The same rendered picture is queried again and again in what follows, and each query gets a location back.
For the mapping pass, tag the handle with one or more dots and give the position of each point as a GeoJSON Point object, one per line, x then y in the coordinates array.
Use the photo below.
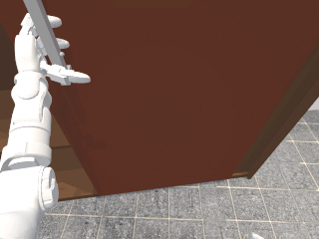
{"type": "Point", "coordinates": [44, 29]}

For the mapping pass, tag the left robot forearm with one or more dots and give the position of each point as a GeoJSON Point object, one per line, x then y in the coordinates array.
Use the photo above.
{"type": "Point", "coordinates": [30, 128]}

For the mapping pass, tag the left robot hand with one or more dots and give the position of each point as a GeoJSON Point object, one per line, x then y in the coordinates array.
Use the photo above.
{"type": "Point", "coordinates": [29, 53]}

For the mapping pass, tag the wardrobe door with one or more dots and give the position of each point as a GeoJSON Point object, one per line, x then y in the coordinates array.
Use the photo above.
{"type": "Point", "coordinates": [304, 81]}
{"type": "Point", "coordinates": [179, 90]}

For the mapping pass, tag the left robot upper arm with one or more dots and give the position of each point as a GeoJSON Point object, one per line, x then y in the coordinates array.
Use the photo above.
{"type": "Point", "coordinates": [25, 195]}

